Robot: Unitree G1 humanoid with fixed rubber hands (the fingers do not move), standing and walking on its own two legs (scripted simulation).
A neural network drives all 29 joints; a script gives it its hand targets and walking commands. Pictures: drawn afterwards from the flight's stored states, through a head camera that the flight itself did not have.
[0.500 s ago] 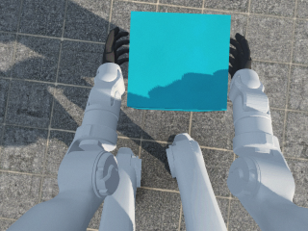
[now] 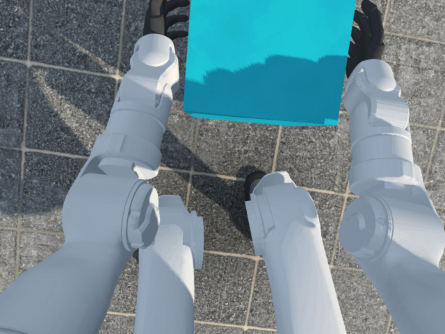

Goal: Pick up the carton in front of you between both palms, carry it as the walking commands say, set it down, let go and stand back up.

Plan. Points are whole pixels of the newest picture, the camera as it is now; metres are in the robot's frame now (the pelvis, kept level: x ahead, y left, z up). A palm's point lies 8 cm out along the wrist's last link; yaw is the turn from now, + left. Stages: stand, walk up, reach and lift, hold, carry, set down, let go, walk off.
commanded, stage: set down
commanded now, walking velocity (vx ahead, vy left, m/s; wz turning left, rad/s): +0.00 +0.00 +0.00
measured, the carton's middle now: (254, 62) +0.50 -0.14 -0.23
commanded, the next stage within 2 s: none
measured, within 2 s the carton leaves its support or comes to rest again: rests again in 0.54 s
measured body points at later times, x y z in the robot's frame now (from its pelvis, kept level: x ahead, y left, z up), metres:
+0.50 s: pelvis +0.00 +0.01 -0.01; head +0.36 -0.04 +0.26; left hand +0.55 +0.01 -0.19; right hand +0.46 -0.28 -0.20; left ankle +0.10 +0.12 -0.37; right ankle +0.13 -0.13 -0.37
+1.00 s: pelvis +0.00 +0.01 -0.02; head +0.35 -0.04 +0.24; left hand +0.55 +0.02 -0.20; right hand +0.46 -0.28 -0.21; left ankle +0.10 +0.12 -0.37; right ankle +0.13 -0.13 -0.37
